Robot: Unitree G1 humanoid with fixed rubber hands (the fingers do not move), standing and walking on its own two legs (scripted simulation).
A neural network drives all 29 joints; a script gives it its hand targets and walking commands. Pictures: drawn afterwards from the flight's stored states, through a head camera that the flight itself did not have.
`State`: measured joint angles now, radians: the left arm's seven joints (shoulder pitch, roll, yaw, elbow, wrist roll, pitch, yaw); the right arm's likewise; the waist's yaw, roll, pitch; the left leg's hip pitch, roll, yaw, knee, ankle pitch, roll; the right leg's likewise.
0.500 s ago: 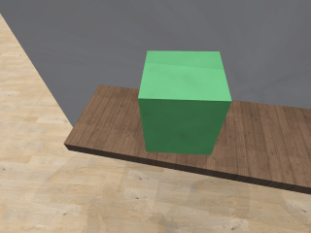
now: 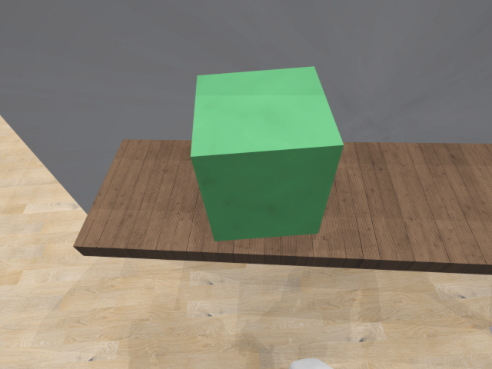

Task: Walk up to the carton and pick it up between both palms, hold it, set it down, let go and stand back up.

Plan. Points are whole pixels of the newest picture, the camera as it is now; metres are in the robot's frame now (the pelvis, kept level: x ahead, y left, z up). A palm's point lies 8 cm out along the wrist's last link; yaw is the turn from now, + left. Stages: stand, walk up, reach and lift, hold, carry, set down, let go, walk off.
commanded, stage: walk up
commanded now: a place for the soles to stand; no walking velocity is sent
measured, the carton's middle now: (261, 159) +0.45 -0.01 +0.06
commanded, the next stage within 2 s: none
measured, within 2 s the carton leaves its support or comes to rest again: neither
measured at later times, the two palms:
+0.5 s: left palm out of the picture +0.06 +0.24 -0.14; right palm out of the picture +0.01 -0.25 -0.16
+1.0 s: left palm out of the picture +0.10 +0.24 -0.14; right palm out of the picture -0.03 -0.21 -0.13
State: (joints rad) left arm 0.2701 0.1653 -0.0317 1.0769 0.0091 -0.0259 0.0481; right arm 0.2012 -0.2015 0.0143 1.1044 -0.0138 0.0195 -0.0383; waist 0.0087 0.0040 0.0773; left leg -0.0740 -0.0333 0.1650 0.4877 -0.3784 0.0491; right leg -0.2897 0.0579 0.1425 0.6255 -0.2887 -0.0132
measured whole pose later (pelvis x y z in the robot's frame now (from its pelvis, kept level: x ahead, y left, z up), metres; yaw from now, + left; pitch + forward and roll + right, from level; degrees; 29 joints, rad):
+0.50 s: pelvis +0.00 +0.00 -0.02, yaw -5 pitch -3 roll +3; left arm 0.24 0.20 -0.01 0.95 0.02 -0.01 0.05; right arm 0.21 -0.24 0.00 1.01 -0.02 0.05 -0.03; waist -0.01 0.00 0.11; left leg -0.12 -0.01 0.26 0.64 -0.48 0.05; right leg -0.37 0.09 0.20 0.80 -0.36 -0.01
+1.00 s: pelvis +0.00 +0.02 +0.00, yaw -9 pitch -3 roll +1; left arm 0.20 0.20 -0.04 1.01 0.02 0.00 0.04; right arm 0.29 -0.19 0.02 1.02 0.00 0.02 -0.03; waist -0.01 -0.04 0.05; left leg -0.03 -0.07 0.12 0.44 -0.37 0.08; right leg -0.27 0.07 0.15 0.56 -0.23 0.00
